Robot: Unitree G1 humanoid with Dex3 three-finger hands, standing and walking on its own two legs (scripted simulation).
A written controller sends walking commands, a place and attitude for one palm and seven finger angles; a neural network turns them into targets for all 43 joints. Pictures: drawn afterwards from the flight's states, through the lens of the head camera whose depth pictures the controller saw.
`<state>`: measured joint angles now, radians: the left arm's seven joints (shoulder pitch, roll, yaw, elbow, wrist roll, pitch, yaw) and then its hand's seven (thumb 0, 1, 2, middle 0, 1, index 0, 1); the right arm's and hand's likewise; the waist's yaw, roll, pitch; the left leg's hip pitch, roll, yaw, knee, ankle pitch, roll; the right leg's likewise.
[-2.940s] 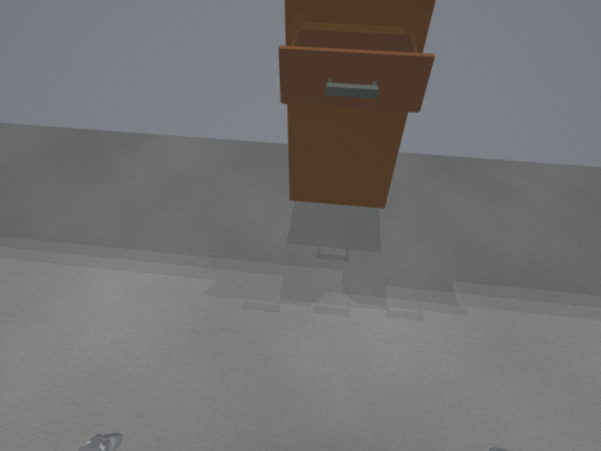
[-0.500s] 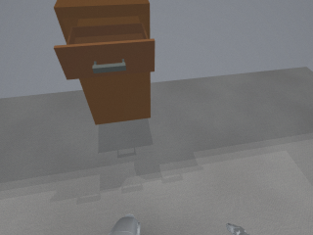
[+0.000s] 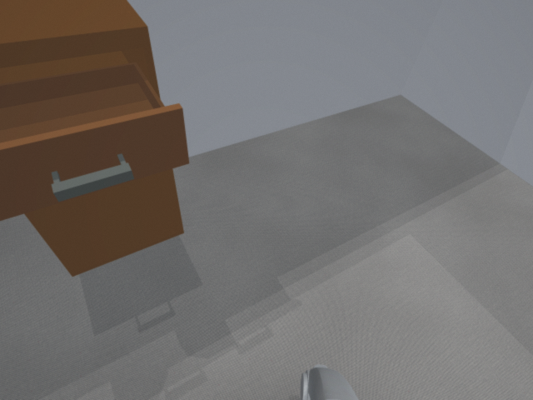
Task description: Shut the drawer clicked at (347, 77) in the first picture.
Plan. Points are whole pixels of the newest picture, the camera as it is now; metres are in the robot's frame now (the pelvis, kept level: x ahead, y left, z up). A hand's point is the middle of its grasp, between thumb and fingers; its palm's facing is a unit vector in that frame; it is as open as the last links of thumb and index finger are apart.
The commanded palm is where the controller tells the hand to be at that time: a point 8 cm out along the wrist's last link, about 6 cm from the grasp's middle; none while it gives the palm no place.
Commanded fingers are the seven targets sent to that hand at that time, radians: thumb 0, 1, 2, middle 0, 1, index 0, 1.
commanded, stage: walk to a spot facing it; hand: left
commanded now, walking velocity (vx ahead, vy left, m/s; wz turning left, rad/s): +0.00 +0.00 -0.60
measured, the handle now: (92, 174) +0.50 +0.38 -0.01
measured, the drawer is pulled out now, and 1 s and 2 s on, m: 0.29 0.29 0.29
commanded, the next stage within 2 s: turn to face it in 1.48 s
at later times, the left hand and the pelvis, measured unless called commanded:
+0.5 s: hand (193, 374) +0.20 +0.13 -0.17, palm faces -0.25 -0.94 -0.23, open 7.4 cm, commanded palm none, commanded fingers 0.00 0.90 0.90 -0.20 -0.30 -0.20 -0.30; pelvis +0.05 -0.03 -0.01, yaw -17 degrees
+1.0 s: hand (179, 352) +0.23 +0.16 -0.17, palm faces -0.52 -0.83 -0.22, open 7.4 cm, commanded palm none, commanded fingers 0.00 0.90 0.90 -0.20 -0.30 -0.20 -0.30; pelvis +0.06 +0.01 +0.00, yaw -36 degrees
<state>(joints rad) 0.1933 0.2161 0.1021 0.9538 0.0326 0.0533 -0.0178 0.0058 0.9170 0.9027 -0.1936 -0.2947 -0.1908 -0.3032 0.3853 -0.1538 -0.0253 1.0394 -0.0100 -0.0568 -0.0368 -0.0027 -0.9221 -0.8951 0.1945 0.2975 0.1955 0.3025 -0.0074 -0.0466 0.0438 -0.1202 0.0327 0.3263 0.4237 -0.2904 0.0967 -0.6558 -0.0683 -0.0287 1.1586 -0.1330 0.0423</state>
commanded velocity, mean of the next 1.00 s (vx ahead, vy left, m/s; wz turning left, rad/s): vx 0.00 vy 0.00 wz -0.60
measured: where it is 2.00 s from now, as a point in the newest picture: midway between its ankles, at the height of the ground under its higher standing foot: outside the picture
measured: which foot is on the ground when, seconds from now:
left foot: down 0.00-0.30, up 0.32-0.66, down 0.68-1.00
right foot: up 0.00-0.28, down 0.30-0.68, up 0.70-1.00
